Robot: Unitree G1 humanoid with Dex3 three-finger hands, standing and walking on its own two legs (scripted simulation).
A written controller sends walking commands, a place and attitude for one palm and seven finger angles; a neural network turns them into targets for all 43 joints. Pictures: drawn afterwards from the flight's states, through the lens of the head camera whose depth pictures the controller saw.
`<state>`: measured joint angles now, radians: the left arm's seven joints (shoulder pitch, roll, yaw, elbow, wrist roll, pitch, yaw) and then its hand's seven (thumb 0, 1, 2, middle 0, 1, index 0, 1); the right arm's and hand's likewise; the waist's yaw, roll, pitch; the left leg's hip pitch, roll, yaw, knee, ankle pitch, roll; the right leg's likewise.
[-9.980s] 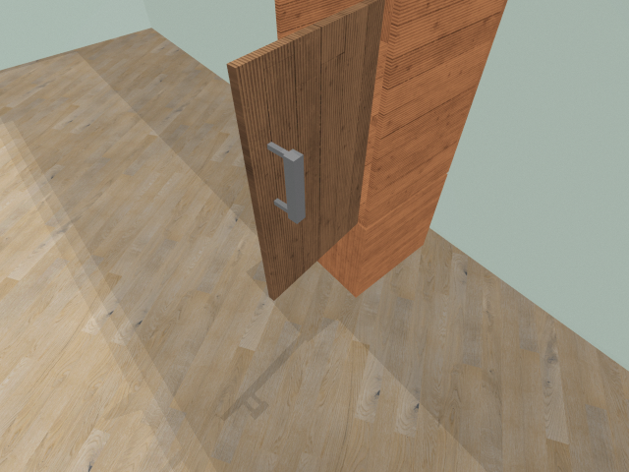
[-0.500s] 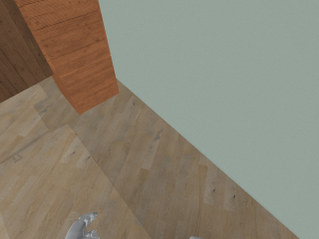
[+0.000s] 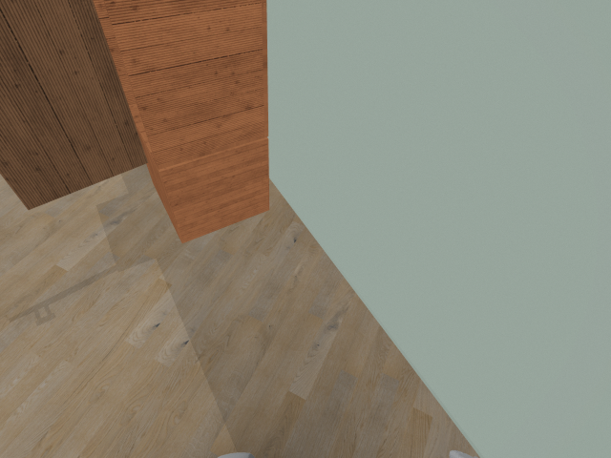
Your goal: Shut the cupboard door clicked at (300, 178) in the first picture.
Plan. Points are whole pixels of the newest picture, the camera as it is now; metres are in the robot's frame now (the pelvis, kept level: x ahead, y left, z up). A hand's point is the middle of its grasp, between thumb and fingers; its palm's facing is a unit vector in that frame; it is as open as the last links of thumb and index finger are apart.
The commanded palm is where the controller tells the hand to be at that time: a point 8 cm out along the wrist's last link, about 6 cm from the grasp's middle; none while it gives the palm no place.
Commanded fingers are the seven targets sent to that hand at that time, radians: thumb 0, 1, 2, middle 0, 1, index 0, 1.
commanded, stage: walk to a spot facing it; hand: left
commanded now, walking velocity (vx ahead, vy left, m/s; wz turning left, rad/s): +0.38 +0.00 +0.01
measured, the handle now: out of the picture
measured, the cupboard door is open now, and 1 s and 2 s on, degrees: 99 99 99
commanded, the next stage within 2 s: turn to face it in 0.26 s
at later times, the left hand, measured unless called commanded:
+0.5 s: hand (245, 335) +0.32 +0.13 -0.15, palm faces +0.04 -0.98 -0.19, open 7.4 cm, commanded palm none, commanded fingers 0.00 0.90 0.90 -0.20 -0.30 -0.20 -0.30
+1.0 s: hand (200, 321) +0.34 +0.21 -0.16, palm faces +0.33 -0.91 -0.26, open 7.4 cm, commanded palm none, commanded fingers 0.00 0.90 0.90 -0.20 -0.30 -0.20 -0.30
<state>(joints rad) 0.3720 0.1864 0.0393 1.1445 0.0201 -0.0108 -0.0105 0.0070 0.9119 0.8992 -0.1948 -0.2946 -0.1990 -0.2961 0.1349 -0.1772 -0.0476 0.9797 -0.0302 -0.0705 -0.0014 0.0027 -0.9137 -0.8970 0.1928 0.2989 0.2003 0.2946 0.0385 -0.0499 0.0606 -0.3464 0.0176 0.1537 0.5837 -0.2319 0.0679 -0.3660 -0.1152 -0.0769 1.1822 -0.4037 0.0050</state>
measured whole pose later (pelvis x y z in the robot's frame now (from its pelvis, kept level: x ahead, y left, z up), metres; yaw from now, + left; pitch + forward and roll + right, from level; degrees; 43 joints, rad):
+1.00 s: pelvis +0.32 -0.02 +0.01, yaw +18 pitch +2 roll -1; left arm 0.16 0.24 0.06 0.91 0.02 0.04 0.01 0.00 0.91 0.90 -0.19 -0.29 -0.20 -0.30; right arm 0.13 -0.23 -0.05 0.91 -0.03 0.02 0.00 0.00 -0.90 -0.90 0.20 0.30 0.20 0.30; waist 0.00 0.01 0.06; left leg -0.39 -0.01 0.00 0.53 -0.18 0.04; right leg -0.45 -0.07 -0.02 0.91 -0.46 0.06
